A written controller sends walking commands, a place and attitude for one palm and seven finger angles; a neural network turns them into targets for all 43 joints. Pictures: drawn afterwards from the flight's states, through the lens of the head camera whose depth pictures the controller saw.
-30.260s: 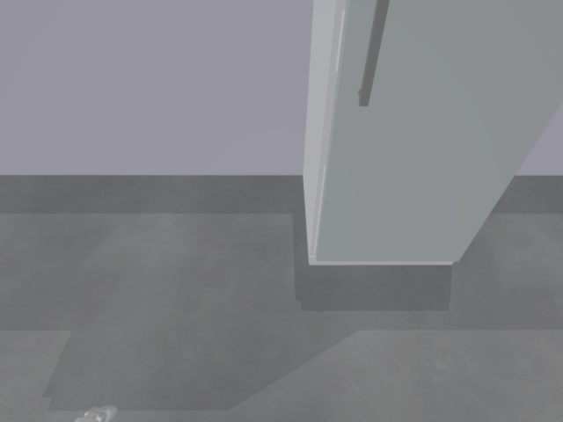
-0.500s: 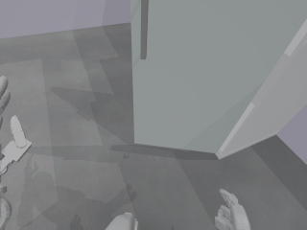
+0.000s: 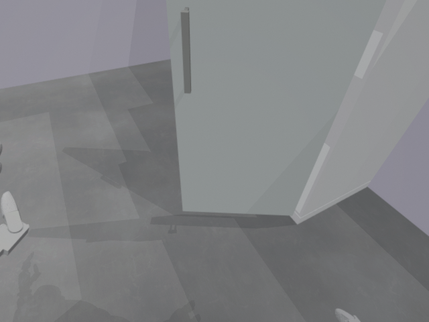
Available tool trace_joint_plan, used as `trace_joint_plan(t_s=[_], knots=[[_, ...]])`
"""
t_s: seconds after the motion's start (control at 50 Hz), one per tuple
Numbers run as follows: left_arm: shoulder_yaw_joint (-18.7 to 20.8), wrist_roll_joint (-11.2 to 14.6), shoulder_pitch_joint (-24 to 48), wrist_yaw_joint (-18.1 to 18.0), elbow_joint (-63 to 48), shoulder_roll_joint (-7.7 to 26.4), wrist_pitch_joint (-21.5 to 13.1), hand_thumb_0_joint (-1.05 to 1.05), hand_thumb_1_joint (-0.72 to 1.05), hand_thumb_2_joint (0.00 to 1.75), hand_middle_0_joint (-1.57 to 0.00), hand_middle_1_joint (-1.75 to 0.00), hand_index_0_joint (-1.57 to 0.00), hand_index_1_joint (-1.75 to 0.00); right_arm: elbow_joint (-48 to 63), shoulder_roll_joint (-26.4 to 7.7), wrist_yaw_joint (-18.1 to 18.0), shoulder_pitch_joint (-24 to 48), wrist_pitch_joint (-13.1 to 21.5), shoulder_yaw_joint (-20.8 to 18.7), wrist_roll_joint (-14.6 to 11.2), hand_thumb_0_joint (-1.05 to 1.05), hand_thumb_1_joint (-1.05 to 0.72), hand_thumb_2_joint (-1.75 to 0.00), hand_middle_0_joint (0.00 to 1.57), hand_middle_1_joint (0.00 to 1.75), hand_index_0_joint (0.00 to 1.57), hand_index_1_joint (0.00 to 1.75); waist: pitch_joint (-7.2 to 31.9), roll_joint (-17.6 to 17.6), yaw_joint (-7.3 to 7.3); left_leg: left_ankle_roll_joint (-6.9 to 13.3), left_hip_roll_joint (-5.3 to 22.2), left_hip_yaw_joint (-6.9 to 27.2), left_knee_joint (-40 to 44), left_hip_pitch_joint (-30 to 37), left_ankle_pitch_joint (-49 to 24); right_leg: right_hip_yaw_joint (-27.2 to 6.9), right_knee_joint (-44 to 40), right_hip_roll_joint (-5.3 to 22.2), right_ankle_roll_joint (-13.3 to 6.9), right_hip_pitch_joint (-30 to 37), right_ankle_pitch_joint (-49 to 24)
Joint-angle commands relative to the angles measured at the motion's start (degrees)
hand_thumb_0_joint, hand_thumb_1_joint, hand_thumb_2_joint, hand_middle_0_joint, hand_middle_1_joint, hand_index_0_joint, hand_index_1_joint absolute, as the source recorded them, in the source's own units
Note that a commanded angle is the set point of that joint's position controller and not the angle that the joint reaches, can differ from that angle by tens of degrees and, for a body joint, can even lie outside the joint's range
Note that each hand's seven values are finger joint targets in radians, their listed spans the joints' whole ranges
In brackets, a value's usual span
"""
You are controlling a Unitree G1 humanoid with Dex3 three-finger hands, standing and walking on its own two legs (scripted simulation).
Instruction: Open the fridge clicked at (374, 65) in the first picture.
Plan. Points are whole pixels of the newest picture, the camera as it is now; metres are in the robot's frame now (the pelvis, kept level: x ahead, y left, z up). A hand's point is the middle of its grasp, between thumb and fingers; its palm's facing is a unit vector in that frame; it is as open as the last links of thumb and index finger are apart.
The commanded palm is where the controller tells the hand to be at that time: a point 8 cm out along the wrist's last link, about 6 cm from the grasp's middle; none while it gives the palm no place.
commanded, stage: stop stepping back and stand still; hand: left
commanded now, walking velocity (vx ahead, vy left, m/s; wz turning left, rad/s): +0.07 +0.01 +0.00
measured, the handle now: (187, 53) +0.79 +0.14 +0.17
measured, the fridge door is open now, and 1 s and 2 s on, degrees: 60 60 60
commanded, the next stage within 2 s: let the arm hang, fingers relaxed in 0.30 s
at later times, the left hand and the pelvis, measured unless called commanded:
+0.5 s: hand (48, 254) +0.22 +0.31 +0.04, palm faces +0.24 -0.84 -0.48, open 7.4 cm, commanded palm none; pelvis +0.00 +0.04 -0.01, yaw +1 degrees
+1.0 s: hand out of the picture -0.02 +0.26 -0.17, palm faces -0.02 -0.96 -0.27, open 7.3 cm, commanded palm none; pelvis -0.01 +0.04 +0.00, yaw +1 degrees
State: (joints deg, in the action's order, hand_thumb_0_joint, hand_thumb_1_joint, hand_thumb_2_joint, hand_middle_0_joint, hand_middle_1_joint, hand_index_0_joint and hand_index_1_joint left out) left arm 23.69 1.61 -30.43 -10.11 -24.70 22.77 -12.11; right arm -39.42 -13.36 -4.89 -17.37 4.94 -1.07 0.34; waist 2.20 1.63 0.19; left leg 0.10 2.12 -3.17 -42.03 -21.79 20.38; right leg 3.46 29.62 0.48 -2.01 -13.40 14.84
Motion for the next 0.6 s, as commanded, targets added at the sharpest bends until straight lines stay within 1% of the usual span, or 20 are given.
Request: trace_joint_plan(t_s=[0.0,0.04,0.06,0.08,0.12,0.16,0.2,0.22,0.24,0.26,0.3,0.36,0.38,0.4,0.42,0.44,0.46,0.48,0.52,0.58], knots=[[3.06,-0.22,8.45,-0.72,-8.11,9.31,-2.02,0.00,0.90,0.90,-0.20,-0.30,-0.20,-0.30,9.16,-6.30,-1.62,8.58,4.62,-1.79,0.05,0.00,-0.90,-0.90,0.20,0.30,0.20,0.30,-2.39,-1.05,-0.92,1.91,0.67,0.31,14.01,10.44,2.06,-10.10,-8.93,9.39,-3.08,-9.09,17.02],[3.63,-0.26,8.45,-0.60,-11.18,9.69,-2.51,0.00,0.90,0.90,-0.20,-0.30,-0.20,-0.30,10.44,-7.32,-1.66,9.85,4.91,-1.48,0.19,0.00,-0.90,-0.90,0.20,0.30,0.20,0.30,-5.08,-8.17,-0.57,4.59,7.20,10.75,21.83,6.30,7.44,-6.17,-1.85,3.46,-0.04,-9.02,12.51],[4.51,-0.38,9.27,-0.64,-13.23,10.31,-2.90,0.00,0.90,0.90,-0.20,-0.30,-0.20,-0.30,11.31,-7.61,-1.43,10.63,4.90,-1.29,0.02,0.00,-0.90,-0.90,0.20,0.30,0.20,0.30,-4.55,-10.24,-0.24,5.22,10.07,14.48,25.24,2.79,7.45,-2.61,2.00,0.91,1.47,-5.05,6.55],[5.38,-0.72,8.55,-0.42,-13.51,11.41,-3.42,0.00,0.90,0.90,-0.20,-0.30,-0.20,-0.30,10.36,-6.36,-1.12,10.69,5.00,-0.72,-0.11,0.00,-0.90,-0.90,0.20,0.30,0.20,0.30,-4.12,-10.89,0.00,4.86,9.75,15.05,28.52,-1.12,14.39,-1.70,3.07,0.12,1.92,-1.76,8.14],[7.15,-1.80,10.65,-0.43,-15.24,12.93,-3.70,0.00,0.90,0.90,-0.20,-0.30,-0.20,-0.30,10.73,-6.14,-1.17,11.18,5.40,-0.61,0.12,0.00,-0.90,-0.90,0.20,0.30,0.20,0.30,-6.57,-12.16,0.28,4.37,8.62,12.70,30.72,-7.95,19.37,-1.68,3.36,-0.09,2.07,3.13,7.29],[6.04,-1.57,8.76,-0.38,-12.77,10.94,-3.69,0.00,0.90,0.90,-0.20,-0.30,-0.20,-0.30,10.78,-5.32,-0.75,10.75,5.65,-0.44,0.13,0.00,-0.90,-0.90,0.20,0.30,0.20,0.30,-5.92,-9.43,0.37,3.23,6.09,8.02,25.77,-6.65,13.86,-3.25,-1.64,0.89,1.27,3.39,5.83],[5.98,-0.83,7.27,-0.16,-11.43,10.49,-3.81,0.00,0.90,0.90,-0.20,-0.30,-0.20,-0.30,10.37,-4.73,-0.20,9.89,6.08,-0.60,0.15,0.00,-0.90,-0.90,0.20,0.30,0.20,0.30,-3.37,-2.16,-0.12,1.75,1.66,3.47,16.00,-0.66,5.63,-10.55,-9.11,4.63,-0.79,-0.85,7.99],[6.27,-0.38,5.75,-0.10,-10.31,10.63,-3.63,0.00,0.90,0.90,-0.20,-0.30,-0.20,-0.30,9.95,-4.70,-0.02,9.35,6.09,-0.83,0.23,0.00,-0.90,-0.90,0.20,0.30,0.20,0.30,-2.25,1.05,-0.42,1.10,0.44,1.93,11.13,2.47,1.25,-14.30,-11.83,7.58,-2.07,-3.31,8.48],[5.28,0.14,5.83,0.08,-10.44,9.76,-3.42,0.00,0.90,0.90,-0.20,-0.30,-0.20,-0.30,9.40,-4.13,0.21,9.25,6.04,-0.54,0.00,0.00,-0.90,-0.90,0.20,0.30,0.20,0.30,-0.70,2.57,-0.69,0.74,0.26,1.29,8.55,5.21,-2.33,-15.52,-12.45,9.30,-2.62,-4.00,6.21],[5.30,0.38,6.24,0.04,-10.32,9.73,-3.23,0.00,0.90,0.90,-0.20,-0.30,-0.20,-0.30,9.28,-4.21,0.26,9.28,6.04,-0.45,-0.02,0.00,-0.90,-0.90,0.20,0.30,0.20,0.30,0.37,2.78,-0.74,0.63,0.45,1.56,8.82,6.73,-5.27,-14.55,-11.64,9.38,-2.54,-3.69,2.56],[4.91,0.57,6.29,0.15,-10.18,8.94,-3.03,0.00,0.90,0.90,-0.20,-0.30,-0.20,-0.30,9.67,-4.83,0.11,9.44,6.10,-0.61,-0.16,0.00,-0.90,-0.90,0.20,0.30,0.20,0.30,2.78,-0.35,-0.60,0.87,1.81,3.10,13.29,9.31,-11.78,-9.61,-7.10,6.28,-0.75,-0.83,-5.31],[4.97,0.40,5.52,0.39,-9.18,9.08,-2.71,0.00,0.90,0.90,-0.20,-0.30,-0.20,-0.30,10.66,-5.11,-0.26,10.91,5.72,-0.35,-0.49,0.00,-0.90,-0.90,0.20,0.30,0.20,0.30,1.53,-5.04,0.19,1.73,4.59,6.29,19.53,7.48,-11.37,-5.06,-4.50,2.00,1.77,0.73,-5.03],[-16.65,-4.39,7.10,8.47,33.61,1.44,6.50,0.00,0.90,0.90,-0.20,-0.30,-0.20,-0.30,-3.47,-17.91,5.13,12.95,6.80,-4.67,0.12,0.00,-0.90,-0.90,0.20,0.30,0.20,0.30,0.04,-6.59,-2.54,3.42,6.81,9.14,10.84,3.04,-27.40,-2.96,5.33,5.22,1.24,-4.74,-14.89],[-15.54,-3.22,8.08,9.51,35.47,1.20,10.70,0.00,0.90,0.90,-0.20,-0.30,-0.20,-0.30,-2.00,-15.01,5.44,11.04,2.04,-4.49,-0.62,0.00,-0.90,-0.90,0.20,0.30,0.20,0.30,1.75,-5.42,-1.07,3.62,7.56,7.97,13.61,2.53,-27.30,-3.55,6.19,4.04,1.52,-3.02,-7.97],[-16.20,-3.15,8.22,9.71,35.63,-0.57,11.82,0.00,0.90,0.90,-0.20,-0.30,-0.20,-0.30,-1.02,-13.80,5.15,10.67,0.75,-4.05,-0.43,0.00,-0.90,-0.90,0.20,0.30,0.20,0.30,0.63,-5.47,-0.89,4.15,8.45,8.63,14.66,1.68,-26.91,-3.13,7.75,2.80,1.82,-3.74,-2.68],[-17.11,-2.87,9.22,9.81,37.32,-1.18,11.77,0.00,0.90,0.90,-0.20,-0.30,-0.20,-0.30,-1.19,-13.36,5.20,10.87,0.01,-3.37,0.04,0.00,-0.90,-0.90,0.20,0.30,0.20,0.30,2.50,-5.10,-0.34,5.52,9.68,11.07,15.79,0.49,-24.01,-2.61,9.60,2.12,1.59,-4.23,3.83],[-17.44,-2.93,11.00,9.79,39.95,-0.26,11.83,0.00,0.90,0.90,-0.20,-0.30,-0.20,-0.30,-0.78,-13.23,5.31,11.24,-0.92,-2.72,0.42,0.00,-0.90,-0.90,0.20,0.30,0.20,0.30,1.07,-3.78,-0.23,6.60,9.98,12.94,17.98,-1.32,-21.66,-2.65,10.53,1.79,1.51,-3.60,6.93],[-17.91,-2.97,11.99,9.68,43.17,0.35,11.89,0.00,0.90,0.90,-0.20,-0.30,-0.20,-0.30,-0.93,-13.05,5.34,11.63,-1.55,-2.22,0.78,0.00,-0.90,-0.90,0.20,0.30,0.20,0.30,0.33,-1.96,0.09,6.66,9.61,13.04,18.82,-2.22,-20.19,-2.93,9.39,1.81,1.32,-1.91,6.42],[-18.75,-3.29,13.45,9.46,49.99,2.36,11.39,0.00,0.90,0.90,-0.20,-0.30,-0.20,-0.30,-1.80,-13.10,5.31,12.04,-2.40,-1.86,0.93,0.00,-0.90,-0.90,0.20,0.30,0.20,0.30,3.03,5.71,0.73,4.50,6.23,10.39,15.76,-0.47,-20.15,-4.26,2.40,3.83,0.57,2.34,-5.02],[-20.80,-3.19,18.13,9.17,59.92,2.52,11.67,0.00,0.90,0.90,-0.20,-0.30,-0.20,-0.30,-5.02,-10.02,5.28,10.82,-4.33,-1.27,1.05,0.00,-0.90,-0.90,0.20,0.30,0.20,0.30,1.44,8.12,-1.18,1.83,1.15,5.52,12.56,3.63,-10.44,-9.55,-4.87,8.75,-1.14,-2.18,-4.39]])
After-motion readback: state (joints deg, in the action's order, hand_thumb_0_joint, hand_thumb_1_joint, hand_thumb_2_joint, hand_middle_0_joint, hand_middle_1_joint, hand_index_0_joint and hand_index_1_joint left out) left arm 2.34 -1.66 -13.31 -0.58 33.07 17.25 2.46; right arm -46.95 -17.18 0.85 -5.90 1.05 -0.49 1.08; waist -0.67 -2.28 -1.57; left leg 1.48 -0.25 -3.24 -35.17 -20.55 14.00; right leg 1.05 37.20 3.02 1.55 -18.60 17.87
